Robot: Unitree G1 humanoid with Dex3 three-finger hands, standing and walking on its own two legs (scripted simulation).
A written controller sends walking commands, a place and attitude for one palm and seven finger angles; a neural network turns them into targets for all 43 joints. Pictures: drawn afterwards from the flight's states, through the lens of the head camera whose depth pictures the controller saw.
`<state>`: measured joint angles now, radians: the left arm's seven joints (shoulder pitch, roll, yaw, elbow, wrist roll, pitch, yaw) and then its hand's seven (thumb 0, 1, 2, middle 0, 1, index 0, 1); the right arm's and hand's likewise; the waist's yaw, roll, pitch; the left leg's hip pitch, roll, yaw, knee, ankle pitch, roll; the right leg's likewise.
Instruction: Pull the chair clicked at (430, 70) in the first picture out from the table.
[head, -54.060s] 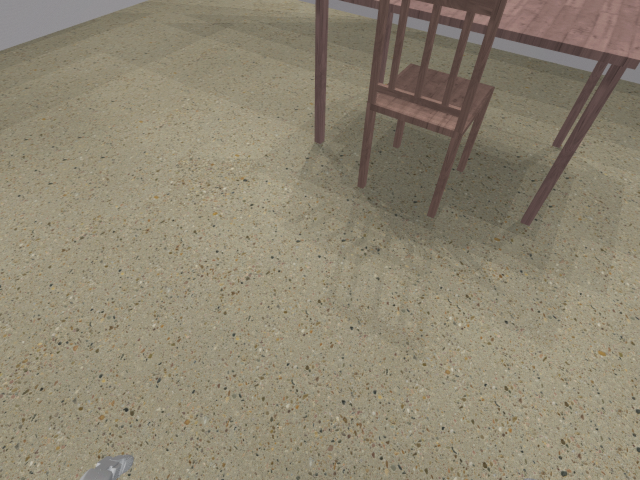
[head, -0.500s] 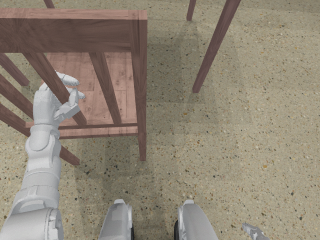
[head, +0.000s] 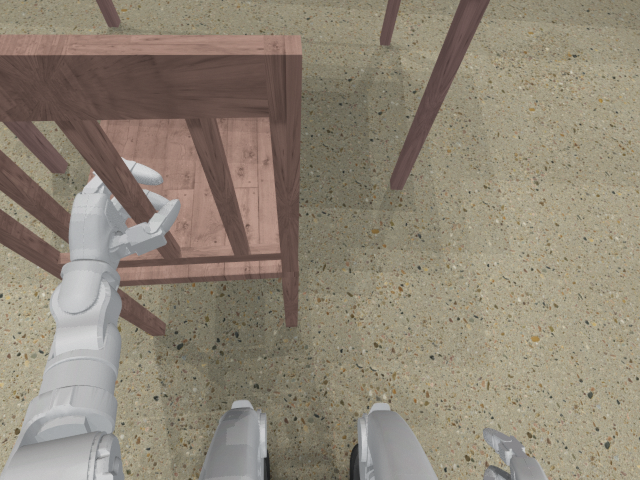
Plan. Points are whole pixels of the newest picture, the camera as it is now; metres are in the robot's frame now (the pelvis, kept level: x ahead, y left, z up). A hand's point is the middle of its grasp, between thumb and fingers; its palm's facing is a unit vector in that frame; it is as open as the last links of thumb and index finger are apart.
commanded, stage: open the thumb and straighten the fingers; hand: left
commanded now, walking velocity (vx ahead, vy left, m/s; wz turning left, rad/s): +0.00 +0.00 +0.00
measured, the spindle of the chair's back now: (136, 203) +0.44 +0.22 +0.02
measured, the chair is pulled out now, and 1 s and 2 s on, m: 0.30 0.30 0.30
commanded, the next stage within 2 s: draw the fingers out of the gap in 0.54 s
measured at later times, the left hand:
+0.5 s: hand (147, 217) +0.42 +0.20 +0.03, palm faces +0.05 -1.00 -0.06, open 16.8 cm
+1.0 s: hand (127, 271) +0.35 +0.22 +0.01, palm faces +0.08 -1.00 -0.04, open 17.5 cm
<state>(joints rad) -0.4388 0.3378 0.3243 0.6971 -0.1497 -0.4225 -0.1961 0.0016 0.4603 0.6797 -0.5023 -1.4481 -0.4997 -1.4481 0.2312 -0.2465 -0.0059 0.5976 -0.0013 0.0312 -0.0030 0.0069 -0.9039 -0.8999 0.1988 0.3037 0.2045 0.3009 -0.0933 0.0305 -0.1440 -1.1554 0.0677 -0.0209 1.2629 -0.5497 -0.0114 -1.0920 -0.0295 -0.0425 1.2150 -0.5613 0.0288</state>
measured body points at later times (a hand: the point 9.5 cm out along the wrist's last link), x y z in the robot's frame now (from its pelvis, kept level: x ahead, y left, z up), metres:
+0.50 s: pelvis -0.03 +0.00 -0.01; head +0.11 +0.01 +0.42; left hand +0.41 +0.26 +0.03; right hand +0.04 -0.27 -0.12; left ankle +0.02 +0.12 -0.63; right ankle +0.00 -0.14 -0.63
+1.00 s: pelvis -0.01 +0.01 +0.01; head +0.11 +0.03 +0.44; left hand +0.34 +0.27 +0.02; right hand +0.10 -0.25 -0.10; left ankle +0.02 +0.12 -0.63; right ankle +0.00 -0.14 -0.63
